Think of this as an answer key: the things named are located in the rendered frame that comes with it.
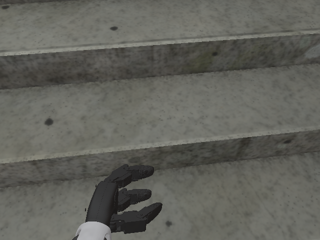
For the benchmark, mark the left robot forearm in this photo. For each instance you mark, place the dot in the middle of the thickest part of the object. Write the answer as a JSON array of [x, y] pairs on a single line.
[[93, 230]]

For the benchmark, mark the robot left hand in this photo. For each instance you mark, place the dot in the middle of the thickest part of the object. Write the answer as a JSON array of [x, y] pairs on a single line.
[[107, 201]]

